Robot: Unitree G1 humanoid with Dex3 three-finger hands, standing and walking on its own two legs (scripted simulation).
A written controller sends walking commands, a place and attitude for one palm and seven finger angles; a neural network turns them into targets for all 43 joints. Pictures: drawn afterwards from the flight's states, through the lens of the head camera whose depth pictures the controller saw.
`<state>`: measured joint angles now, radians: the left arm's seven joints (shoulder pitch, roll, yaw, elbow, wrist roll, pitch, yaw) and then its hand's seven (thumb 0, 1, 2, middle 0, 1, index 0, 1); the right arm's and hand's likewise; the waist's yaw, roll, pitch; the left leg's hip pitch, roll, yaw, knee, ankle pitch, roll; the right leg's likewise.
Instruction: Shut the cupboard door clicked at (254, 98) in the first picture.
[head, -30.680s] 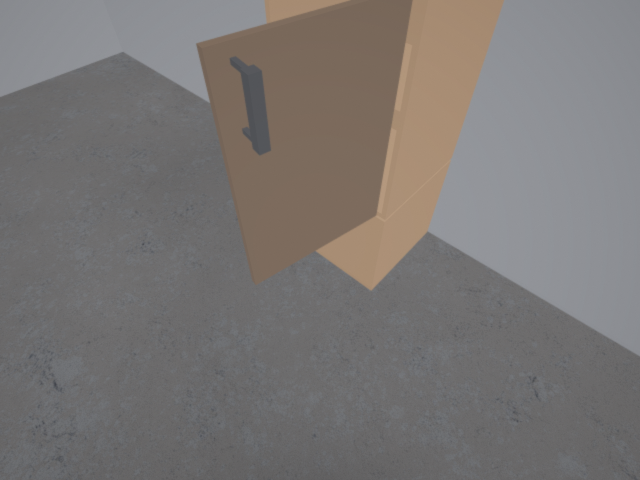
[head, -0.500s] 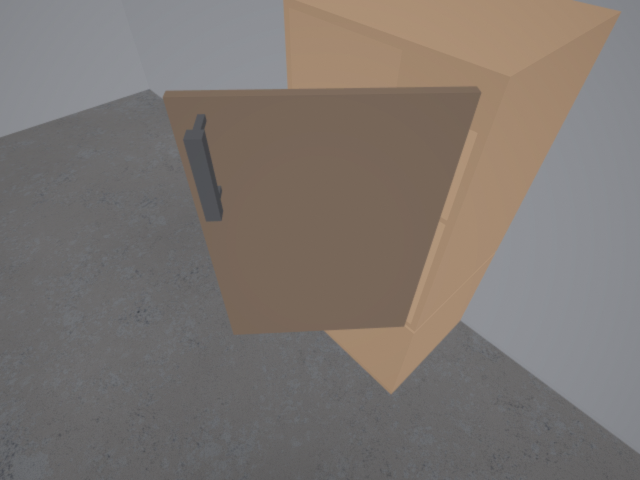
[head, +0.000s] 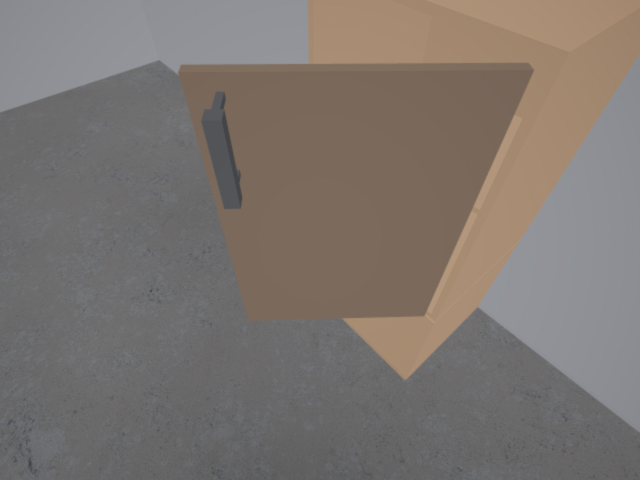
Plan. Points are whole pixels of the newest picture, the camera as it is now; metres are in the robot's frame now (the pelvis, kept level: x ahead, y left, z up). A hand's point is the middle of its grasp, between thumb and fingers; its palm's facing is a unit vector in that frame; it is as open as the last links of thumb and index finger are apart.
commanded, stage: look again from close up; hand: left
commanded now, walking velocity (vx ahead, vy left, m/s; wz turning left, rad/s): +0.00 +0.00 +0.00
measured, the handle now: (226, 152) +0.46 +0.15 +0.17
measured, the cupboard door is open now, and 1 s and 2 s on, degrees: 50 50 50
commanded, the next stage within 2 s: raise the hand and make a fist in 0.16 s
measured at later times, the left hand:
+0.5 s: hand (168, 406) +0.19 +0.18 +0.03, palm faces +0.20 -0.98 -0.07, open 7.0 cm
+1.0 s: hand (152, 413) +0.18 +0.19 +0.04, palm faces +0.08 -1.00 -0.04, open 4.6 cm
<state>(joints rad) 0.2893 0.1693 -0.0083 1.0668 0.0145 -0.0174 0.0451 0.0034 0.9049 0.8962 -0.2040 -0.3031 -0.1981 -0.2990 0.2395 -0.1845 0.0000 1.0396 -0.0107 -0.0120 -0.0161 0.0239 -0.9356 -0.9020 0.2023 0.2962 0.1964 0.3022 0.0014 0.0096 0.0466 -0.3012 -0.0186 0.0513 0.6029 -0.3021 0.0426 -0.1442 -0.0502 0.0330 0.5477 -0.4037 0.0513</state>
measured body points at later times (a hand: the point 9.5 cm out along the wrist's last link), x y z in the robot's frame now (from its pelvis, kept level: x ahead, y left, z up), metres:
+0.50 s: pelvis -0.03 -0.03 -0.04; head -0.02 -0.04 +0.41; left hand +0.18 +0.24 +0.03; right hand +0.13 -0.28 -0.12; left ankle +0.01 +0.09 -0.73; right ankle -0.02 -0.11 -0.73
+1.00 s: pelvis -0.02 -0.02 -0.04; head +0.01 -0.02 +0.41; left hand +0.17 +0.25 +0.05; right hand +0.17 -0.23 -0.11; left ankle +0.01 +0.09 -0.73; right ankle -0.02 -0.11 -0.73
